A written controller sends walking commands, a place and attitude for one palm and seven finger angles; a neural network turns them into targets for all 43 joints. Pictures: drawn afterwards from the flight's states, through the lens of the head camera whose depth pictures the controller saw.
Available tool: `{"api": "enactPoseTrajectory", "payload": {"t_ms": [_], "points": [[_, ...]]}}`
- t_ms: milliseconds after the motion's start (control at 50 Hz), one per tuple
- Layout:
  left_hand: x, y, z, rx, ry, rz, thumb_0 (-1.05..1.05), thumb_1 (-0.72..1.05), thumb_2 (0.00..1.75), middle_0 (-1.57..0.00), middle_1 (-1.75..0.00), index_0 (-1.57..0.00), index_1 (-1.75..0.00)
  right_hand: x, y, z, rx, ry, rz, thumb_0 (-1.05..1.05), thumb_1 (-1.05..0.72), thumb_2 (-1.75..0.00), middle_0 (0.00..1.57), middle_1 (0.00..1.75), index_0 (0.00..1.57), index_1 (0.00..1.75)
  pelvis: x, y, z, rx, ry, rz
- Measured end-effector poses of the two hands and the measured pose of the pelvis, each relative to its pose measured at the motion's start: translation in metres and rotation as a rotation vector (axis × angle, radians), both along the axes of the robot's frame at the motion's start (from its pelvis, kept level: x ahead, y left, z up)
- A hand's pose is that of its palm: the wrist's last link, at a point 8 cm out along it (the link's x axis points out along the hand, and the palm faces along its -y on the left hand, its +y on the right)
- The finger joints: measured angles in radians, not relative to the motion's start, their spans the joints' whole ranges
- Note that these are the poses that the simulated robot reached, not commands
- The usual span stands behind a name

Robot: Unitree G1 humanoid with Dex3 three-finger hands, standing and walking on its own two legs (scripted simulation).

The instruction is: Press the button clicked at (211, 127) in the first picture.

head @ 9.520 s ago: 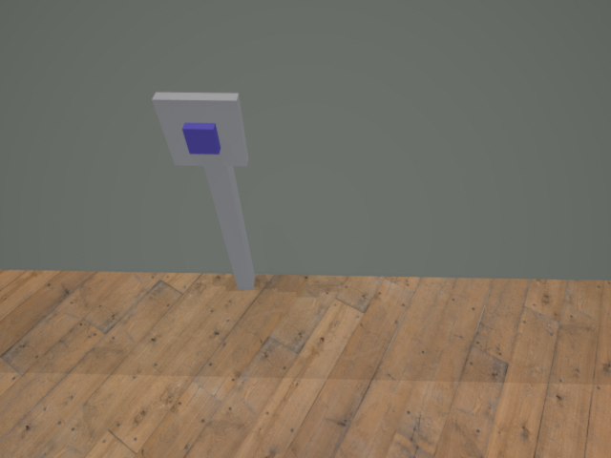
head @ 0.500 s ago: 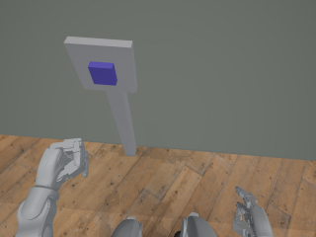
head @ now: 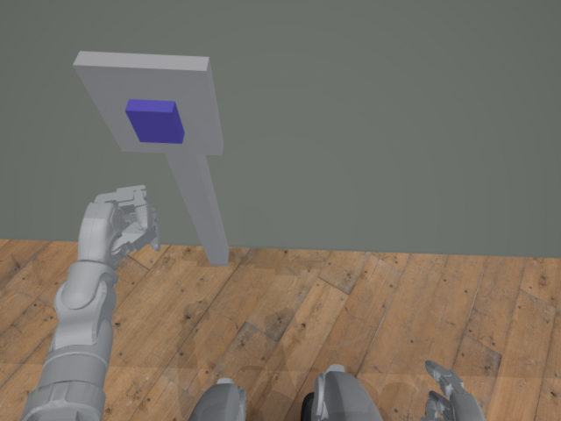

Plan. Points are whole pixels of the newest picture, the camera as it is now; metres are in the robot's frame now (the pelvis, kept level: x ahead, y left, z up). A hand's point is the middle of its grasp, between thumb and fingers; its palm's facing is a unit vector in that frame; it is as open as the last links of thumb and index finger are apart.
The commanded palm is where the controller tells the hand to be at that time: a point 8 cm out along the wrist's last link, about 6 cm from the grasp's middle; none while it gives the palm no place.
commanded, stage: aim a knuckle at the button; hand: left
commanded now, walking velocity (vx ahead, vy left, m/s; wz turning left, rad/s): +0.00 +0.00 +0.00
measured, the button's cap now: (157, 120) +0.55 +0.20 +0.06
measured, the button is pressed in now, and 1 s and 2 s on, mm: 0 0 11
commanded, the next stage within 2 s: press the button with the knuckle in 1.12 s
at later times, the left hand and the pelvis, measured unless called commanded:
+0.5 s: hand (180, 177) +0.46 +0.16 +0.02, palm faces -0.02 -1.00 -0.04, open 3.1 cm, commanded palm +0.42 +0.22 +0.03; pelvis +0.00 +0.01 -0.01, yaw -1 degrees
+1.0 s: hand (179, 182) +0.45 +0.16 +0.02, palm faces -0.02 -1.00 -0.04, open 3.1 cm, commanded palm +0.42 +0.22 +0.03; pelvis +0.00 +0.01 -0.01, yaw -1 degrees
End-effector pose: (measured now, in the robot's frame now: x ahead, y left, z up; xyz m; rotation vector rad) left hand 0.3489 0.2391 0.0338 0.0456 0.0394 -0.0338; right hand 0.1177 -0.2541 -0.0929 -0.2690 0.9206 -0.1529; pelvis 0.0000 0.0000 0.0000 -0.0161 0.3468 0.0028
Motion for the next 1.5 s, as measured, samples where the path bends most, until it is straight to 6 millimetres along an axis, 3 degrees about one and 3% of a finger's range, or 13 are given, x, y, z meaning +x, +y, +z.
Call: {"api": "enactPoseTrajectory", "payload": {"t_ms": [220,500,680,1000,1280,1500], "points": [[0.047,-0.007,-0.007,-0.004,0.004,0.001,0.02,0.9,0.9,-1.3,-1.5,-1.3,-1.5,-0.026,0.002,-0.012,0.004,0.113,-0.037,0.01,-0.9,-0.9,0.2,0.3,0.21,0.3,0.0,0.004,-0.004,-0.002,0.036,-0.008],[0.092,-0.024,-0.008,-0.001,-0.021,0.012,0.02,0.9,0.9,-1.3,-1.5,-1.3,-1.5,-0.07,0.001,-0.022,0.012,0.267,-0.103,0.01,-0.9,-0.9,0.2,0.3,0.21,0.3,0.0,0.007,-0.009,-0.001,0.075,-0.022],[0.078,-0.02,-0.014,0.002,0.018,0.024,0.02,0.9,0.9,-1.29,-1.5,-1.3,-1.5,-0.08,0.003,-0.017,0.033,0.309,-0.126,0.01,-0.9,-0.9,0.2,0.3,0.21,0.3,0.002,0.006,-0.002,0.004,0.066,-0.031],[0.086,-0.023,-0.013,-0.007,-0.007,0.01,0.02,0.9,0.9,-1.3,-1.5,-1.3,-1.5,-0.052,-0.003,-0.019,0.003,0.253,-0.087,0.01,-0.9,-0.9,0.2,0.3,0.21,0.3,0.0,0.006,-0.007,-0.001,0.07,-0.018],[0.07,-0.013,-0.012,0.0,-0.011,0.021,0.02,0.9,0.9,-1.3,-1.5,-1.3,-1.5,-0.05,0.003,-0.018,0.019,0.261,-0.08,0.01,-0.9,-0.9,0.2,0.3,0.21,0.3,0.003,0.006,-0.003,-0.005,0.06,-0.014],[0.095,-0.024,-0.007,-0.003,-0.02,0.005,0.02,0.9,0.9,-1.3,-1.5,-1.3,-1.5,-0.059,0.0,-0.022,0.004,0.272,-0.091,0.01,-0.9,-0.9,0.2,0.3,0.21,0.3,-0.001,0.007,-0.008,-0.007,0.072,-0.012]]}}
